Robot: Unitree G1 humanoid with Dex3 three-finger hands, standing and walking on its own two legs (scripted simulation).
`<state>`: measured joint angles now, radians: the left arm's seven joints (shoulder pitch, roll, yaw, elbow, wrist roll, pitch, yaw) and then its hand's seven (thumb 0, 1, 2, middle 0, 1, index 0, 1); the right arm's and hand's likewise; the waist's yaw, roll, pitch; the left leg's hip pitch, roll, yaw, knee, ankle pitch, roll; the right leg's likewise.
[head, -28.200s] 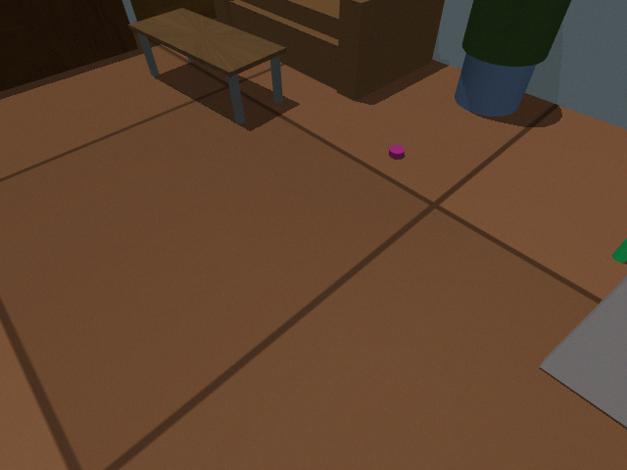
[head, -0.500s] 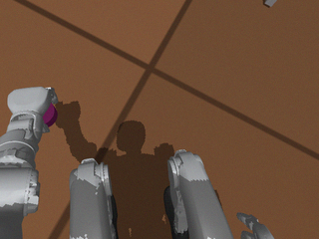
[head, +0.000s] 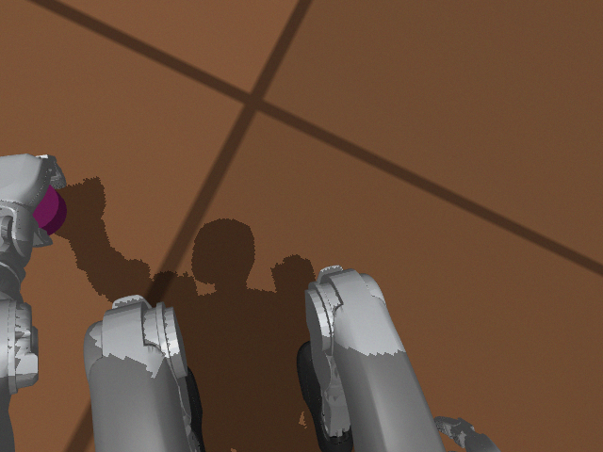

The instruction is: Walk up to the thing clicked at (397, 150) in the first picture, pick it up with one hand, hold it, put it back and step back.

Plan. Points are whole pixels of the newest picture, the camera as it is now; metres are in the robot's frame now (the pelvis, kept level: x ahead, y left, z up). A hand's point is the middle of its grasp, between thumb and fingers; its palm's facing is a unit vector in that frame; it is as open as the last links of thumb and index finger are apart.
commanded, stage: crouch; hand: left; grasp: from above
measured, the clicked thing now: (30, 208) +0.46 +0.32 -0.19
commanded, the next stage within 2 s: lower in 0.16 s
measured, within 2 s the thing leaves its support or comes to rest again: rests again in 1.76 s
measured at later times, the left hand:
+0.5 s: hand (41, 219) +0.45 +0.31 -0.20, palm faces -0.47 -0.09 -0.88, open 9.5 cm
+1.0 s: hand (60, 222) +0.46 +0.31 -0.25, palm faces -0.46 -0.13 -0.88, open 9.6 cm
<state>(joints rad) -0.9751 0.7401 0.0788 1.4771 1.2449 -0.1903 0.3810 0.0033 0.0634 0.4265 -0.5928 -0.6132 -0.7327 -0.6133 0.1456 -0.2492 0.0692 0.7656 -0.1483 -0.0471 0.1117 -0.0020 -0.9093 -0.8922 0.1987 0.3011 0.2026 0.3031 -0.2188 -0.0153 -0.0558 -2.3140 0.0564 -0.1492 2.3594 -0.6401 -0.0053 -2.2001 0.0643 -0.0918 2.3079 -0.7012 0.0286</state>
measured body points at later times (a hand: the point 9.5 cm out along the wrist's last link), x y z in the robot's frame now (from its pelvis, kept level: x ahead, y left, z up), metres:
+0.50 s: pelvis +0.00 +0.00 -0.02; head +0.25 +0.08 +0.35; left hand +0.47 +0.32 -0.15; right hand +0.07 -0.27 -0.12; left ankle +0.09 +0.13 -0.31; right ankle +0.10 -0.12 -0.31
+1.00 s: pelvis +0.01 +0.00 -0.04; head +0.27 +0.09 +0.31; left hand +0.48 +0.31 -0.20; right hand +0.06 -0.26 -0.12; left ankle +0.09 +0.13 -0.31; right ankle +0.10 -0.12 -0.31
